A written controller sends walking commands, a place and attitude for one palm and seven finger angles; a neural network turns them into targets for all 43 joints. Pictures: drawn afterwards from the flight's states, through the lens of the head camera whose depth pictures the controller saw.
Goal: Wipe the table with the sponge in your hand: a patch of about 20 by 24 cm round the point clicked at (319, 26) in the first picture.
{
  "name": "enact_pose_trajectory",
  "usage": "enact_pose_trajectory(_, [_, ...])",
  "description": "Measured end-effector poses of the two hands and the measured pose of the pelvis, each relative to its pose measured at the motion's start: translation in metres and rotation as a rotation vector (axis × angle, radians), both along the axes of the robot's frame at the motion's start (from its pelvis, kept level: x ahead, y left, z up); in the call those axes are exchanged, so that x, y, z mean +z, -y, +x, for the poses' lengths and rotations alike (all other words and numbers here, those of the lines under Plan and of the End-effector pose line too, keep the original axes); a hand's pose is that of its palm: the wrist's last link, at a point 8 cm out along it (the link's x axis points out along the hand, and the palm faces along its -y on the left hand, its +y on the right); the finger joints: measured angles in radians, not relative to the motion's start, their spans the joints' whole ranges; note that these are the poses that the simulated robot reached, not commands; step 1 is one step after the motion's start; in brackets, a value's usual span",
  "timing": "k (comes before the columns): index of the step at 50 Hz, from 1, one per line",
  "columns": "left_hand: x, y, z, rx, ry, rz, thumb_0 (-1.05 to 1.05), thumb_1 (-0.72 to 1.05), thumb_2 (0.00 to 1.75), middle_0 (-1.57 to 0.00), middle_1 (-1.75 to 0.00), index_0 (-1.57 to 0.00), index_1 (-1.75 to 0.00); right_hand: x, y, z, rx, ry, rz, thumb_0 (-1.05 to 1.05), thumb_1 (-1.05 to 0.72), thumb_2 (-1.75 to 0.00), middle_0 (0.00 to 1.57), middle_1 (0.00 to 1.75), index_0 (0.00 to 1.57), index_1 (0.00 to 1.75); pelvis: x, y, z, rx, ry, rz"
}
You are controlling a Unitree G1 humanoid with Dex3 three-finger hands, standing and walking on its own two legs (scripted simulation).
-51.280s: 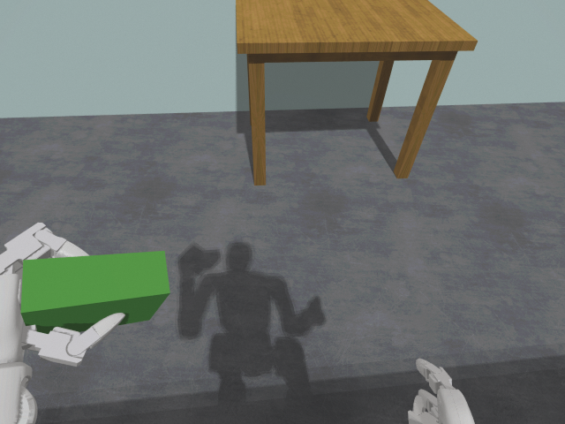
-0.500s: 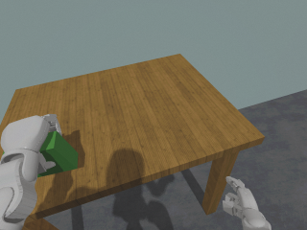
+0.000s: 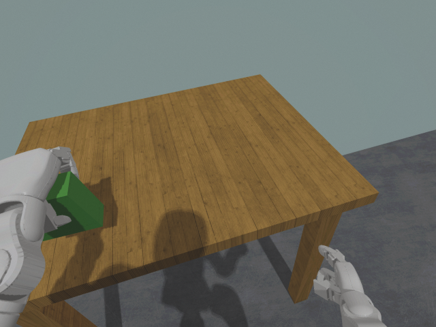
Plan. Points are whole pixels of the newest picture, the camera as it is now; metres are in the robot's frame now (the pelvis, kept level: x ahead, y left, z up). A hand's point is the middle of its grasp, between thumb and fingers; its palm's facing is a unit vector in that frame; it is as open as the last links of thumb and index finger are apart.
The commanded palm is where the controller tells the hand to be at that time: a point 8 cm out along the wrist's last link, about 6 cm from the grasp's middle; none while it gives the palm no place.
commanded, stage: bring the sponge back beside the body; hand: left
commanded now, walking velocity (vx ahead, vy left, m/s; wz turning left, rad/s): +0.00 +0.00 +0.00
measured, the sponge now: (61, 213) +0.24 +0.34 +0.11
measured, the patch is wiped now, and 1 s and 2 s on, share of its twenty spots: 1.00 1.00 1.00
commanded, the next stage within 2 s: step back with the hand held close in 1.60 s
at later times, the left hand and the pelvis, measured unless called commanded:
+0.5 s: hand (56, 207) +0.22 +0.31 +0.15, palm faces +0.15 -0.11 -0.98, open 9.1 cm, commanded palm +0.18 +0.30 +0.22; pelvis +0.00 +0.01 +0.00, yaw +0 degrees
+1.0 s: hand (72, 228) +0.20 +0.28 +0.13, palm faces +0.10 -0.16 -0.98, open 9.1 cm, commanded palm +0.17 +0.29 +0.21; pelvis +0.00 +0.00 +0.00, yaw -1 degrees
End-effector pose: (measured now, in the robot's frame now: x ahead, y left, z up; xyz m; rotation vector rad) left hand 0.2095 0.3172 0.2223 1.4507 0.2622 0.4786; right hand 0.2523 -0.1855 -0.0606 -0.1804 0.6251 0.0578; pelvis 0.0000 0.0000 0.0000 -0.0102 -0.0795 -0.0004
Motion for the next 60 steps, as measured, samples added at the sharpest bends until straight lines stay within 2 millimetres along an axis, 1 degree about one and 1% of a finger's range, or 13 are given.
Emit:
enact_pose_trajectory(4, [-0.004,-0.001,0.001,0.002,-0.026,-0.022,-0.01,-0.47,1.07,-0.81,-1.40,-0.86,-1.45,-0.001,0.002,-0.004,-0.008,0.001,0.004,0.01,-0.90,-0.89,0.20,0.30,0.20,0.30,0.000,-0.002,-0.001,-0.003,-0.005,0.000])
enact_pose_trajectory(9, [-0.016,0.011,-0.005,-0.059,-0.060,-0.035,-0.01,-0.47,1.07,-0.81,-1.41,-0.86,-1.45,-0.003,0.005,-0.008,-0.017,-0.003,-0.005,0.01,-0.90,-0.89,0.20,0.30,0.20,0.30,-0.001,-0.006,0.000,-0.004,-0.006,0.000])
enact_pose_trajectory(13, [-0.019,0.018,-0.013,-0.101,-0.049,-0.027,-0.01,-0.47,1.07,-0.81,-1.40,-0.86,-1.45,-0.004,0.005,-0.010,-0.016,-0.012,-0.015,0.01,-0.90,-0.89,0.20,0.30,0.20,0.30,-0.001,-0.008,0.000,-0.006,0.001,0.000])
enact_pose_trajectory(21, [-0.016,0.003,-0.015,-0.024,0.009,-0.025,-0.01,-0.47,1.07,-0.81,-1.40,-0.86,-1.45,-0.005,-0.002,-0.010,-0.006,-0.022,-0.008,0.01,-0.90,-0.89,0.20,0.30,0.20,0.30,0.000,-0.008,-0.001,-0.004,0.007,-0.002])
enact_pose_trajectory(23, [-0.017,0.003,-0.015,-0.014,0.007,-0.039,-0.01,-0.47,1.07,-0.81,-1.40,-0.86,-1.45,-0.003,-0.004,-0.009,-0.006,-0.013,0.000,0.01,-0.90,-0.89,0.20,0.30,0.20,0.30,0.000,-0.008,-0.001,-0.006,0.005,-0.002])
enact_pose_trajectory(32, [-0.027,0.027,-0.023,-0.098,-0.020,-0.068,-0.01,-0.47,1.07,-0.81,-1.40,-0.86,-1.45,0.005,-0.007,0.001,0.004,0.027,0.009,0.01,-0.90,-0.89,0.20,0.30,0.20,0.30,0.000,-0.010,0.003,-0.010,0.004,-0.001])
enact_pose_trajectory(36, [-0.024,0.027,-0.027,-0.090,0.005,-0.046,-0.01,-0.47,1.07,-0.81,-1.40,-0.86,-1.45,0.006,-0.007,0.003,0.012,0.025,0.006,0.01,-0.90,-0.89,0.20,0.30,0.20,0.30,0.000,-0.008,0.004,-0.010,0.009,-0.001])
enact_pose_trajectory(40, [-0.022,0.018,-0.028,-0.036,0.021,-0.044,-0.01,-0.47,1.07,-0.81,-1.40,-0.87,-1.45,0.006,-0.006,0.003,0.013,0.018,0.009,0.01,-0.90,-0.89,0.20,0.30,0.20,0.30,0.000,-0.006,0.004,-0.011,0.010,-0.001])
enact_pose_trajectory(43, [-0.026,0.016,-0.029,-0.005,0.009,-0.067,-0.01,-0.47,1.07,-0.81,-1.40,-0.86,-1.45,0.006,-0.003,0.003,0.008,0.018,0.011,0.01,-0.90,-0.89,0.20,0.30,0.20,0.30,0.000,-0.004,0.004,-0.011,0.008,0.000])
enact_pose_trajectory(46, [-0.034,0.020,-0.030,-0.011,-0.018,-0.095,-0.01,-0.47,1.07,-0.81,-1.41,-0.86,-1.45,0.006,0.000,0.002,0.002,0.024,0.008,0.01,-0.90,-0.89,0.20,0.30,0.20,0.30,0.000,-0.003,0.004,-0.008,0.006,0.000])
enact_pose_trajectory(49, [-0.041,0.030,-0.032,-0.048,-0.041,-0.106,-0.01,-0.47,1.07,-0.81,-1.41,-0.86,-1.45,0.006,0.003,0.001,-0.004,0.031,0.001,0.01,-0.90,-0.89,0.20,0.30,0.20,0.30,0.000,-0.003,0.004,-0.011,0.008,0.000])
enact_pose_trajectory(53, [-0.042,0.039,-0.036,-0.091,-0.042,-0.085,-0.01,-0.47,1.07,-0.81,-1.40,-0.86,-1.45,0.006,0.007,-0.001,-0.008,0.028,-0.008,0.01,-0.90,-0.89,0.20,0.30,0.20,0.30,-0.001,-0.001,0.005,-0.015,0.013,0.000])
enact_pose_trajectory(60, [-0.036,0.034,-0.040,-0.050,0.005,-0.063,-0.01,-0.47,1.07,-0.81,-1.40,-0.86,-1.45,0.004,0.011,-0.006,-0.016,0.018,0.002,0.01,-0.90,-0.89,0.20,0.30,0.20,0.30,-0.001,0.002,0.004,-0.017,0.021,-0.001])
